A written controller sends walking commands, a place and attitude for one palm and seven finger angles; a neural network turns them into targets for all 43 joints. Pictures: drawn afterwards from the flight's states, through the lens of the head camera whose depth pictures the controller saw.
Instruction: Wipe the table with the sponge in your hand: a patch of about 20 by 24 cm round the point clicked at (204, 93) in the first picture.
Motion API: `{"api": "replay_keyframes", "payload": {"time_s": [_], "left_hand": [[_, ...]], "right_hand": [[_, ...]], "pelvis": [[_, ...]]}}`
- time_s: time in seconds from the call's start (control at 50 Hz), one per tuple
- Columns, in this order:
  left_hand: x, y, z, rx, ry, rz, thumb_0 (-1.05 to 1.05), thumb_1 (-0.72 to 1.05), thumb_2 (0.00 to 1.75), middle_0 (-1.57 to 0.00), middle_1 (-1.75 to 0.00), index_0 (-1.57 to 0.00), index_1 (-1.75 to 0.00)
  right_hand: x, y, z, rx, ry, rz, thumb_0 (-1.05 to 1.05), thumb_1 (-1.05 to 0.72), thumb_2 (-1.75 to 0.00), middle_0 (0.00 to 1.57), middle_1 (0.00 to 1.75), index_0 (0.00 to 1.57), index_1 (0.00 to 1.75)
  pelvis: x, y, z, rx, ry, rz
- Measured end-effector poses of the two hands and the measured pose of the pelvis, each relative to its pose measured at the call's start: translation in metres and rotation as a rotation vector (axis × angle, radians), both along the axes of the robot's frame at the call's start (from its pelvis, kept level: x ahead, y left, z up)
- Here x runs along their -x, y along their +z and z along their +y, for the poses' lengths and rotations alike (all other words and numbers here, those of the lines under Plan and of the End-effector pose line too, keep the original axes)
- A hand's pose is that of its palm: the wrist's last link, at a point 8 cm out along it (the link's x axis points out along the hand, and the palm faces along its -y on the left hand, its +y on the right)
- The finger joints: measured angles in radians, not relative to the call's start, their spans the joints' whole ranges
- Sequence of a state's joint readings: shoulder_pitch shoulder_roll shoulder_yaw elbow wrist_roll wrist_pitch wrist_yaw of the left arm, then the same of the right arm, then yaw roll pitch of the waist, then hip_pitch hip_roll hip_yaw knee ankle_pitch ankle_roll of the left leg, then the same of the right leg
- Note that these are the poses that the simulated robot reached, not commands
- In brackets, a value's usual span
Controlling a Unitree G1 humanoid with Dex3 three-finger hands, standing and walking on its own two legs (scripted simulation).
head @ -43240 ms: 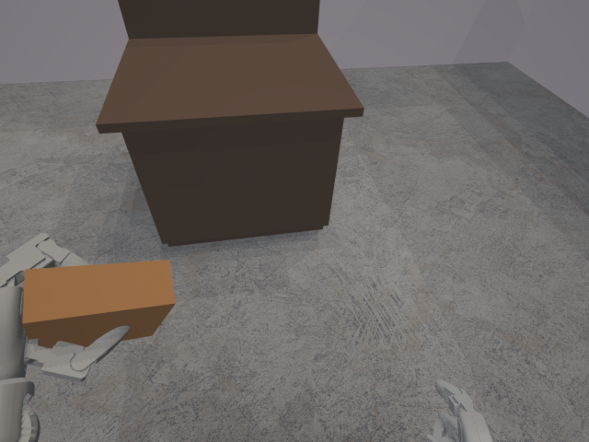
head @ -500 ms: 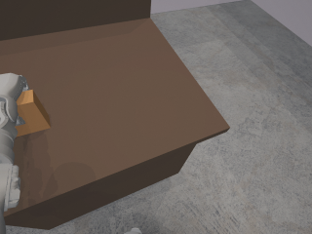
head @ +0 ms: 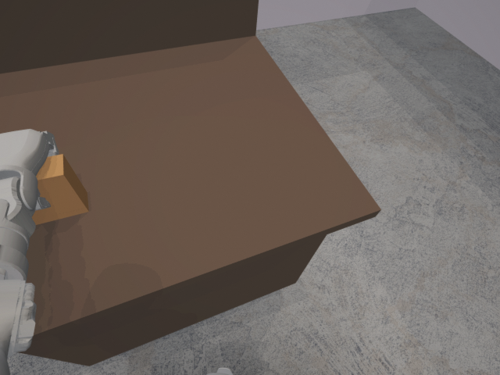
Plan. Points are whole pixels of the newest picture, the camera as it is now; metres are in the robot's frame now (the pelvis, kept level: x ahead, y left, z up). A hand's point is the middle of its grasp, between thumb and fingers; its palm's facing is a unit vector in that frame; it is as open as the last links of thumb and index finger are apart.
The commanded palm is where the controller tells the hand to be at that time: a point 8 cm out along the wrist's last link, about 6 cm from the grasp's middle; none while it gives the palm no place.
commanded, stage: wipe back along the first lane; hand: left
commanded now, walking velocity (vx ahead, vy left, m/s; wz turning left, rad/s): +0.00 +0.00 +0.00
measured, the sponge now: (41, 200) +0.39 +0.39 -0.02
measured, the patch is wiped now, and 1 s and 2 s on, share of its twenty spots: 1.00 1.00 1.00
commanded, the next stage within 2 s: lift the sponge slowly off the table in 1.40 s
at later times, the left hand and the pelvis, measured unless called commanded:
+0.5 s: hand (38, 197) +0.37 +0.36 +0.04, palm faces -0.08 -0.03 -1.00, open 9.1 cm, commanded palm +0.33 +0.33 +0.07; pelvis +0.00 +0.00 +0.01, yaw +0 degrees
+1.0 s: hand (45, 225) +0.32 +0.32 +0.04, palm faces -0.07 -0.03 -1.00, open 9.1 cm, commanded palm +0.28 +0.31 +0.07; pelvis +0.01 -0.02 +0.02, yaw +1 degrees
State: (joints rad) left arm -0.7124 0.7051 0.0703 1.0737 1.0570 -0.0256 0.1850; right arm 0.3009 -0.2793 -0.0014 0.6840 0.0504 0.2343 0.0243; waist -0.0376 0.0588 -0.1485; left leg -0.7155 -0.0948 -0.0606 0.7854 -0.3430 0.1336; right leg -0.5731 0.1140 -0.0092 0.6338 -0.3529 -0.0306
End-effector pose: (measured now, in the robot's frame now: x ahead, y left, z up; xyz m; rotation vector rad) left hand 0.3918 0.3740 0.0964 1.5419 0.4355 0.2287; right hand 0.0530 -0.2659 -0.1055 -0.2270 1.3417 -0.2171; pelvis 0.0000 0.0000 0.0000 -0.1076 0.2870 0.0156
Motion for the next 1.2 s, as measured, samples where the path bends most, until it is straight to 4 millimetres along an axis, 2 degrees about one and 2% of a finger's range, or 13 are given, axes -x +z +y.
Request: {"api": "replay_keyframes", "payload": {"time_s": [0.24,0.7,1.2], "left_hand": [[0.016,0.000,-0.013,-0.006,-0.030,-0.026,-0.02,-0.44,1.08,-0.79,-1.48,-0.81,-1.52],[0.062,0.000,-0.036,0.002,-0.021,-0.055,-0.01,-0.43,1.08,-0.78,-1.49,-0.80,-1.53],[0.109,0.000,-0.065,0.010,-0.006,-0.063,0.01,-0.43,1.08,-0.78,-1.50,-0.80,-1.53]], "right_hand": [[-0.009,-0.004,0.008,-0.036,-0.003,-0.040,0.01,-0.91,-0.90,0.20,0.30,0.20,0.30],[-0.072,0.010,0.016,-0.091,0.072,-0.210,0.01,-0.91,-0.90,0.20,0.30,0.20,0.30],[-0.098,0.018,-0.003,-0.119,0.088,-0.306,0.01,-0.91,-0.90,0.20,0.30,0.20,0.30]], "pelvis": [[0.000,0.002,0.004,-0.008,-0.009,-0.021],[-0.002,0.011,-0.003,-0.030,0.006,-0.090],[-0.010,0.018,-0.027,-0.052,-0.002,-0.138]]}}
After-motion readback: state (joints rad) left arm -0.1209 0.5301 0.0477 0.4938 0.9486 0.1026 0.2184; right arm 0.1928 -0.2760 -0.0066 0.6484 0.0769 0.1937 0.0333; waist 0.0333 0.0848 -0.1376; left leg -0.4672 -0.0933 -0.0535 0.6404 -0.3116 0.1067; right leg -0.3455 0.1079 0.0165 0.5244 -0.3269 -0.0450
